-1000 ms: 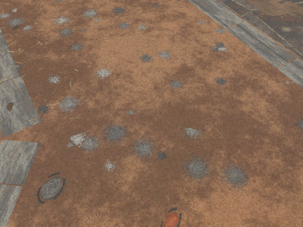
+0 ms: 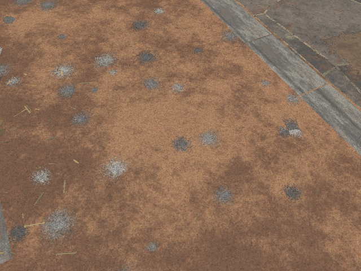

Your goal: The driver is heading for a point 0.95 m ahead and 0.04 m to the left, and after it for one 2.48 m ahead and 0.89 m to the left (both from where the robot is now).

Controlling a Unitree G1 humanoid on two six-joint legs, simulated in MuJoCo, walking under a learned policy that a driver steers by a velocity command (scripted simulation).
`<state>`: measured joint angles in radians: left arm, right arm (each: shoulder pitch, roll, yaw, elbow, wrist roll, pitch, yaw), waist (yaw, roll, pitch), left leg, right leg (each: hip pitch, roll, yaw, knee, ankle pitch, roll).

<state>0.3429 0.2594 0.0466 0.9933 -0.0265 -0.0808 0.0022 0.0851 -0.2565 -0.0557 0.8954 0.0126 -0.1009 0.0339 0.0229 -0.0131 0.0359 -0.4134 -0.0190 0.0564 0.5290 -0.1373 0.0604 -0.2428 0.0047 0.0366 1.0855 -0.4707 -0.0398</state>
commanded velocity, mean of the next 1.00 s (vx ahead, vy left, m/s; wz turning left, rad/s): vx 0.50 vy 0.00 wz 0.00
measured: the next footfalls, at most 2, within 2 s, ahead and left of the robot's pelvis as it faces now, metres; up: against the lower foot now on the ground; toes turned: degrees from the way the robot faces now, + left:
right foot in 0.46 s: +0.43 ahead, -0.15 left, +0.00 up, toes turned -3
left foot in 1.00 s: +0.74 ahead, +0.09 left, +0.00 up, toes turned +2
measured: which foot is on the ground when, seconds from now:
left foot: down 0.00-0.48, up 0.50-0.98, down 1.00-1.00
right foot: up 0.00-0.44, down 0.46-1.00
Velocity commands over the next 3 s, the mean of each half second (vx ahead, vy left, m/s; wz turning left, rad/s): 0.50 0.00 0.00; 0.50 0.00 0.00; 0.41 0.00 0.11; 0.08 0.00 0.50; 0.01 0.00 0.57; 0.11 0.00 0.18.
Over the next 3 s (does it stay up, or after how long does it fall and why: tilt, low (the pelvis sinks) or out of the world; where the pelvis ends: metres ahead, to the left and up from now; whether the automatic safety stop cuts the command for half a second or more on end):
stays up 0.92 0.03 0.02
